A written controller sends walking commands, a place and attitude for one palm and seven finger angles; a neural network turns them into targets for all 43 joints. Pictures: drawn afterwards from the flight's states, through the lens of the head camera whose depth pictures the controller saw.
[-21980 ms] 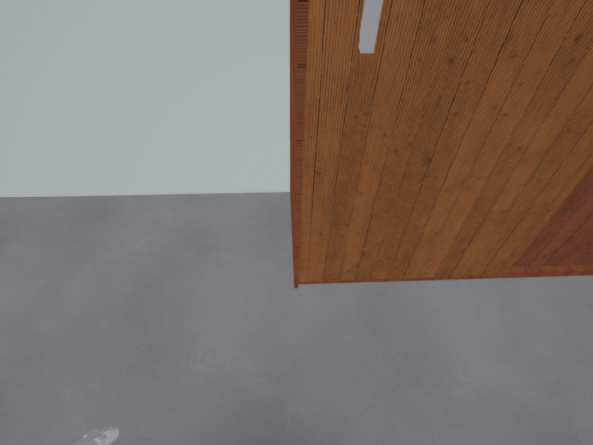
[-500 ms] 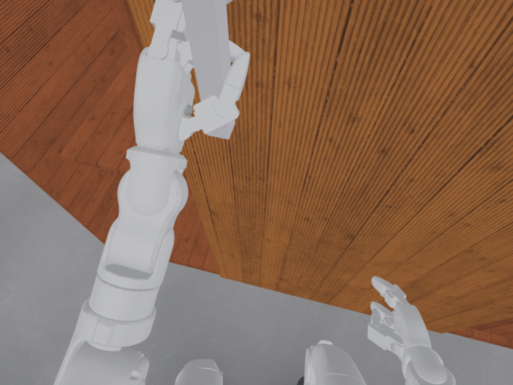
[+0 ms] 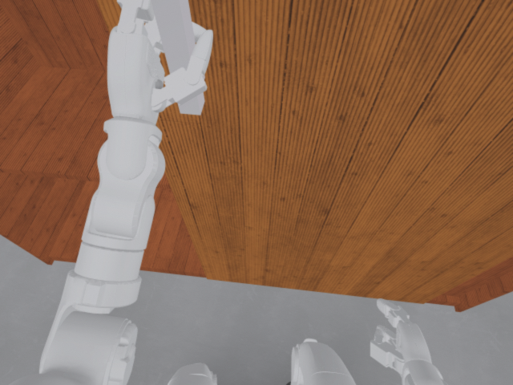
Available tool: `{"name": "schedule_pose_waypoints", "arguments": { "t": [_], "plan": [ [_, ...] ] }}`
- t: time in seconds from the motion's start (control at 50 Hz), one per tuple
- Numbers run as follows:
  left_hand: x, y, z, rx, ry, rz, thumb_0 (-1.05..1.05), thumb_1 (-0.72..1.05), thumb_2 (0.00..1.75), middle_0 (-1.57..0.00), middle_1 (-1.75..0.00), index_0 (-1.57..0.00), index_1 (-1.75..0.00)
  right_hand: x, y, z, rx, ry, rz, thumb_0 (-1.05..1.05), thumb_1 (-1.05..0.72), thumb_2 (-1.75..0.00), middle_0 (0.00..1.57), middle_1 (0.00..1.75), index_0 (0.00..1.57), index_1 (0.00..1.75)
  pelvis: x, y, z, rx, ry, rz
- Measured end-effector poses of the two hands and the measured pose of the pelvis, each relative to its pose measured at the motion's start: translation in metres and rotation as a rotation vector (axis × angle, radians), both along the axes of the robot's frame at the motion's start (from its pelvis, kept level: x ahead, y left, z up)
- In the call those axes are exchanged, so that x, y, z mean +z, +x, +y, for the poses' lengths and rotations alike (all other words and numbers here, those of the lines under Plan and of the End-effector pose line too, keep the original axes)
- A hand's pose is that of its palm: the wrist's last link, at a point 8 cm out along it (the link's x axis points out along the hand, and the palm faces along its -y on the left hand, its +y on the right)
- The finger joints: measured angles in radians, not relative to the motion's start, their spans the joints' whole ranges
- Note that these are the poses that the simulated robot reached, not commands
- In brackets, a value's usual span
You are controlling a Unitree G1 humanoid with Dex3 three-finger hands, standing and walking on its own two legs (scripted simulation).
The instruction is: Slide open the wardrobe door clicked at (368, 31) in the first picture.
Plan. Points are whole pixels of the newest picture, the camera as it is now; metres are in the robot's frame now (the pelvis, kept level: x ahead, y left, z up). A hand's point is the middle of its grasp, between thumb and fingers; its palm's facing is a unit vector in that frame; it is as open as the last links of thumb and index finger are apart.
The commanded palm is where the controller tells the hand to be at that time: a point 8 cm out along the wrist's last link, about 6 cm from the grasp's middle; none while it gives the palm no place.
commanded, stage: step sideways, sliding the door along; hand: left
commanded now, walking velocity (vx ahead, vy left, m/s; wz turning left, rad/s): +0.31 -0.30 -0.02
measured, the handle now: (185, 35) +0.43 +0.12 +0.27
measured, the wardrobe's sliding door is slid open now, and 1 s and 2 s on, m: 0.64 0.64 0.64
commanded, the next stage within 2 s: stop walking and hold the door there in 0.40 s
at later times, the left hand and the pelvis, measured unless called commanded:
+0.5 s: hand (204, 59) +0.41 +0.10 +0.26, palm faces +0.54 -0.84 -0.06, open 7.0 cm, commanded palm +0.37 +0.13 +0.23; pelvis +0.01 -0.21 +0.00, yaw +2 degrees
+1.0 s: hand (196, 57) +0.41 +0.11 +0.27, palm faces +0.69 -0.71 -0.14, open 6.7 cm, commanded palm +0.36 +0.15 +0.23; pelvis +0.03 -0.28 +0.00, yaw +0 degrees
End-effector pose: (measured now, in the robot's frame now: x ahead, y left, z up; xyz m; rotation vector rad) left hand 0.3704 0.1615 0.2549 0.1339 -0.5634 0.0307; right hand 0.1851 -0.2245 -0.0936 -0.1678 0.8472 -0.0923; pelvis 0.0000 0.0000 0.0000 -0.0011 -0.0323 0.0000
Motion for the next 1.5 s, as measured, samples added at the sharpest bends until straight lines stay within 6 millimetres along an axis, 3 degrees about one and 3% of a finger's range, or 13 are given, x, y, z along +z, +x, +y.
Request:
{"name": "schedule_pose_waypoints", "arguments": {
  "t": [0.1,0.18,0.26,0.38,0.58,0.66,0.72,0.86,0.98,1.1,1.26,1.36,1.5],
  "plan": [
    [0.001,-0.003,-0.010,0.117,-0.094,0.040,-0.08,0.71,0.79,-0.39,-1.43,-0.14,-1.21,-0.006,-0.031,-0.041,0.033,0.017,0.085,0.01,-0.90,-0.90,0.20,0.30,0.20,0.30,0.006,-0.008,-0.053,-0.019,-0.049,0.003],
    [0.002,-0.005,-0.014,0.257,-0.101,0.041,-0.11,0.65,0.80,-0.43,-1.43,-0.19,-1.19,-0.022,-0.036,-0.080,0.081,0.042,0.094,0.01,-0.90,-0.90,0.20,0.30,0.20,0.30,-0.010,-0.010,-0.108,-0.004,-0.046,0.001],
    [0.003,-0.007,-0.019,0.387,-0.096,0.053,-0.13,0.62,0.81,-0.46,-1.43,-0.22,-1.17,-0.038,-0.027,-0.125,0.087,0.024,0.109,0.01,-0.90,-0.89,0.20,0.30,0.20,0.30,-0.016,-0.012,-0.144,0.049,-0.043,-0.009],
    [0.004,-0.009,-0.023,0.449,-0.087,0.059,-0.14,0.62,0.81,-0.47,-1.41,-0.22,-1.18,-0.025,-0.003,-0.175,0.083,-0.079,0.100,0.01,-0.90,-0.90,0.20,0.30,0.20,0.30,-0.012,-0.003,-0.165,0.059,-0.034,0.014],
    [0.007,-0.010,-0.024,0.578,0.002,0.086,-0.19,0.59,0.79,-0.46,-1.40,-0.24,-1.22,0.006,0.048,-0.218,0.141,-0.016,0.012,0.01,-0.90,-0.90,0.20,0.30,0.20,0.30,0.004,0.025,-0.240,0.021,-0.063,-0.004],
    [0.009,-0.013,-0.027,0.698,0.064,0.122,-0.28,0.56,0.78,-0.46,-1.40,-0.24,-1.25,-0.006,0.068,-0.253,0.124,0.017,-0.078,0.01,-0.90,-0.89,0.20,0.30,0.20,0.30,-0.015,0.044,-0.274,0.021,-0.021,-0.003],
    [0.012,-0.016,-0.029,0.771,0.082,0.166,-0.31,0.55,0.77,-0.46,-1.40,-0.25,-1.29,-0.013,0.070,-0.285,0.044,-0.002,-0.096,0.01,-0.90,-0.89,0.20,0.30,0.20,0.30,-0.012,0.045,-0.278,0.009,-0.003,-0.001],
    [0.016,-0.016,-0.029,0.800,0.042,0.216,-0.30,0.51,0.78,-0.46,-1.40,-0.32,-1.34,0.001,0.025,-0.342,-0.056,-0.110,-0.007,0.01,-0.90,-0.89,0.20,0.30,0.20,0.30,0.006,0.041,-0.284,0.008,0.048,0.014],
    [0.012,-0.014,-0.027,0.739,-0.039,0.183,-0.25,0.54,0.80,-0.46,-1.40,-0.30,-1.34,0.018,-0.028,-0.365,-0.132,-0.207,0.035,0.01,-0.90,-0.90,0.20,0.30,0.20,0.30,0.002,0.031,-0.279,0.003,0.007,0.015],
    [0.011,-0.014,-0.028,0.699,-0.067,0.186,-0.22,0.59,0.75,-0.46,-1.40,-0.26,-1.33,0.023,-0.082,-0.354,-0.219,-0.193,0.047,0.01,-0.90,-0.90,0.20,0.30,0.20,0.30,0.005,0.016,-0.277,-0.061,0.004,0.003],
    [0.013,-0.016,-0.030,0.700,-0.091,0.234,-0.19,0.61,0.72,-0.46,-1.40,-0.25,-1.33,-0.002,-0.151,-0.338,-0.283,-0.128,0.137,0.01,-0.90,-0.89,0.20,0.30,0.20,0.30,0.002,-0.008,-0.279,-0.104,-0.013,0.005],
    [0.014,-0.016,-0.028,0.667,-0.114,0.244,-0.17,0.60,0.73,-0.46,-1.40,-0.28,-1.34,-0.006,-0.193,-0.334,-0.322,-0.140,0.200,0.01,-0.90,-0.89,0.20,0.30,0.20,0.30,0.003,-0.018,-0.272,-0.132,-0.007,0.000],
    [0.015,-0.016,-0.032,0.669,-0.157,0.269,-0.14,0.62,0.73,-0.45,-1.40,-0.27,-1.33,-0.004,-0.223,-0.336,-0.347,-0.144,0.234,0.01,-0.90,-0.89,0.21,0.30,0.20,0.30,0.005,-0.026,-0.278,-0.141,-0.003,0.011]
  ]
}}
